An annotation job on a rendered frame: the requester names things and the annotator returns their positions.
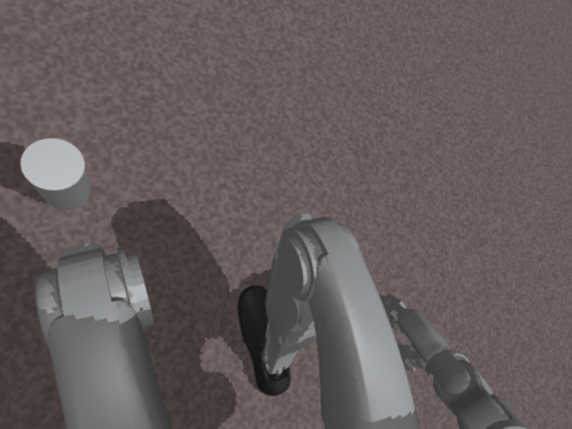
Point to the can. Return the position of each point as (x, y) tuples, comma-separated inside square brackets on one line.
[(56, 169)]

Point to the right robot hand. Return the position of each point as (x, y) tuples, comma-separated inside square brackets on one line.
[(421, 334)]

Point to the right robot arm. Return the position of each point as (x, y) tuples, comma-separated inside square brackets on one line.
[(467, 395)]

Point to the right robot foot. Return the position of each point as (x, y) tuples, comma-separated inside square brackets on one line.
[(253, 324)]

